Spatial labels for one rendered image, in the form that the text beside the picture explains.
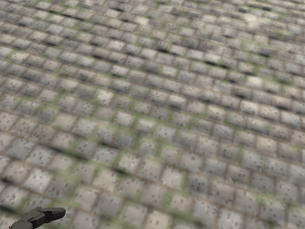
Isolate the robot left hand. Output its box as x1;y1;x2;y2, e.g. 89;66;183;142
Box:
9;206;66;229

